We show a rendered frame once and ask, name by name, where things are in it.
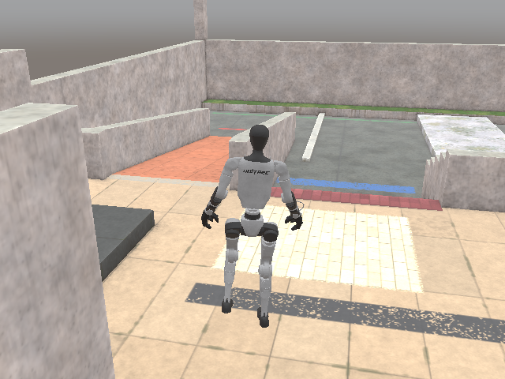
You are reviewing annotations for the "robot shin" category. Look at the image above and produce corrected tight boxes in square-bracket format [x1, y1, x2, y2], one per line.
[260, 265, 272, 317]
[224, 249, 236, 303]

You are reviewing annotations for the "left robot forearm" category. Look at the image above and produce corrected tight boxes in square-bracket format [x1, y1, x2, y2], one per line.
[204, 186, 222, 215]

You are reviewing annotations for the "right robot upper arm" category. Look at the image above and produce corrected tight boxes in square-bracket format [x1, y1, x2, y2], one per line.
[273, 160, 294, 204]

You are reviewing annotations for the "left robot hand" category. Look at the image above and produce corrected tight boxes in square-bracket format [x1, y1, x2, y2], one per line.
[201, 211, 219, 229]

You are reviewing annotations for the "robot left shin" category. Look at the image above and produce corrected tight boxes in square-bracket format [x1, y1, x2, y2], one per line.
[224, 249, 236, 303]

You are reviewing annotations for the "right robot forearm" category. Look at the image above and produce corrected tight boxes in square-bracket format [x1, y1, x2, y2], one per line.
[286, 191, 301, 219]

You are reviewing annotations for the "right robot hand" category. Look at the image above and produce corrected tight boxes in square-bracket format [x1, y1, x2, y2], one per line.
[285, 215, 303, 231]

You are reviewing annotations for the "robot right shin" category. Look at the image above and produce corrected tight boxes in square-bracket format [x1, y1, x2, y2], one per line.
[260, 265, 272, 317]

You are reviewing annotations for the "left robot upper arm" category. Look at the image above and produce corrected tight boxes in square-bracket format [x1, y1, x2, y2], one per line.
[215, 157, 241, 200]

